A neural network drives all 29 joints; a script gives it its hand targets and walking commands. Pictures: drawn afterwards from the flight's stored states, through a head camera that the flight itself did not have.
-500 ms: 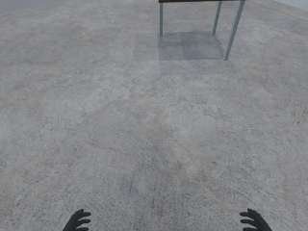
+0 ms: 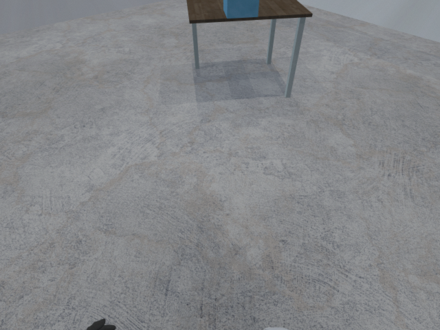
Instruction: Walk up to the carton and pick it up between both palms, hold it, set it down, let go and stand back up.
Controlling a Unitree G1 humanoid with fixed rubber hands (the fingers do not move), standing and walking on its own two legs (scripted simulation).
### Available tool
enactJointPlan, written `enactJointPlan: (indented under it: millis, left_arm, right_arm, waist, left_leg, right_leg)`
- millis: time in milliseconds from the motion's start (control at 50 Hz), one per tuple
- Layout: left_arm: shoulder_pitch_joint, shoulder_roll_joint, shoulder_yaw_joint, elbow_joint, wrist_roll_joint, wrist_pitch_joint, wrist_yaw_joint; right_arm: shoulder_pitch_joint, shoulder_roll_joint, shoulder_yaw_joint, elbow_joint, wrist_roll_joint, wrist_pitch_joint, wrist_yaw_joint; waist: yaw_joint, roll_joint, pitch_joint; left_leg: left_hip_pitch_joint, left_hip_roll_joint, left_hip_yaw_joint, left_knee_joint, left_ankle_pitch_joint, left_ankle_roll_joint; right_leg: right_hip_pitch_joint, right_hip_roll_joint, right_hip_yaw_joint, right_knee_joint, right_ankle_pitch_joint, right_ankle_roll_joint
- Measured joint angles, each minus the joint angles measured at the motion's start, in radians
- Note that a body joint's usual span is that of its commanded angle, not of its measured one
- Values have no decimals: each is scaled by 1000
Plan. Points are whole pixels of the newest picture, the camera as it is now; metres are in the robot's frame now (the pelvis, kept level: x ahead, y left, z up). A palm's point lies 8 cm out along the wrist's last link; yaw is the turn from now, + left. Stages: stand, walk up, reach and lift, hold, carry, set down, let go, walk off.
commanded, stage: walk up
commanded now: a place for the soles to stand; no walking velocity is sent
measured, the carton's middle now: out of the picture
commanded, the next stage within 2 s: none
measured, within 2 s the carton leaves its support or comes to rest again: neither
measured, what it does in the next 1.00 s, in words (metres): walks ahead: right foot, then left foot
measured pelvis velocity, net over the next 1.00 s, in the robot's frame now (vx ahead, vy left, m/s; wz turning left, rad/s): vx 0.49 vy -0.10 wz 0.00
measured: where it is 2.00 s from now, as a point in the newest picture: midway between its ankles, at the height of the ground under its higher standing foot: (249, 189)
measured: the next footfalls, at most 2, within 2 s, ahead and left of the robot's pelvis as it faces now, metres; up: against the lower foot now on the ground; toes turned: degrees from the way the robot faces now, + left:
right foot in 0.20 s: +0.18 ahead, -0.22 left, +0.00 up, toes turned -6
left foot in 0.66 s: +0.52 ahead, +0.02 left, +0.00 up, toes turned +6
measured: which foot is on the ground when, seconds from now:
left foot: down 0.00-0.20, up 0.22-0.64, down 0.66-1.00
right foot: up 0.00-0.18, down 0.20-0.72, up 0.74-1.00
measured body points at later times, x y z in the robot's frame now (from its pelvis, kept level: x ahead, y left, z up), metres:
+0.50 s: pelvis +0.21 -0.11 -0.01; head +0.20 -0.12 +0.44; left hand +0.17 +0.18 -0.11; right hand +0.40 -0.35 -0.09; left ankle +0.35 +0.02 -0.67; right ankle +0.14 -0.22 -0.74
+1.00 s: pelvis +0.49 -0.10 +0.00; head +0.50 -0.08 +0.45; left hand +0.66 +0.15 -0.09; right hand +0.50 -0.39 -0.10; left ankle +0.48 +0.01 -0.74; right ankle +0.62 -0.26 -0.67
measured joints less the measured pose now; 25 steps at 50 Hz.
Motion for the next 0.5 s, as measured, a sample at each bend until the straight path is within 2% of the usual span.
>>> enactJointPlan:
  millis: [60, 120, 180, 220, 260, 300, 340, 380, 440, 500]
  left_arm:
    - [-21, 15, 16, -17, -12, -8, -18]
    - [-39, 8, 17, -29, -22, -14, -26]
    - [-27, 2, 15, -35, -23, -27, -16]
    - [-17, -3, 15, -30, -20, -44, 5]
    - [6, -10, 1, -13, -12, -58, 35]
    - [58, -16, -11, 24, -21, -57, 58]
    - [111, -17, -15, 62, -18, -54, 71]
    - [149, -15, -15, 94, -11, -58, 75]
    - [185, -10, -17, 130, -7, -71, 76]
    - [194, -4, -19, 154, -6, -79, 76]
  right_arm:
    - [39, -23, -10, 47, 5, -7, 1]
    - [52, -56, -24, 75, 9, -6, 12]
    - [50, -76, -30, 81, 8, 5, 22]
    - [46, -84, -28, 75, 6, 19, 27]
    - [36, -72, -17, 53, 10, 41, 34]
    - [9, -55, -1, 20, 14, 61, 37]
    - [-39, -39, 9, -12, 21, 63, 40]
    - [-85, -27, 11, -45, 32, 54, 46]
    - [-140, -17, 7, -88, 43, 47, 60]
    - [-171, 0, 8, -114, 48, 46, 71]
  waist:
    - [-19, -7, 8]
    - [-25, 6, 14]
    - [-22, 20, 3]
    - [-2, 59, 9]
    - [29, 88, 21]
    - [59, 100, 11]
    - [81, 108, 14]
    - [101, 114, 24]
    - [126, 114, 40]
    - [134, 91, 58]
  left_leg:
    - [56, 22, 1, -59, 29, -18]
    - [89, 47, 2, -55, 47, -18]
    - [90, 80, -1, 49, -52, -16]
    - [38, 122, -48, 238, -172, 14]
    - [-71, 82, -138, 533, -194, 4]
    - [-180, 26, -142, 736, -128, -19]
    - [-279, 2, -99, 815, -37, -43]
    - [-362, -5, -68, 784, 38, -58]
    - [-463, -6, -68, 667, 132, -67]
    - [-510, 3, -78, 486, 236, -66]
  right_leg:
    - [-48, -39, 11, -38, 77, 5]
    - [-33, -78, 3, -145, 136, 3]
    - [58, -97, -24, -248, 153, -9]
    - [85, -64, -54, -208, 137, -2]
    - [90, -45, -86, -113, 57, 4]
    - [137, -35, -101, -124, 21, -12]
    - [211, -26, -109, -190, 20, -22]
    - [290, -16, -118, -281, 40, -20]
    - [387, 4, -123, -408, 64, -26]
    - [465, 15, -125, -511, 73, -26]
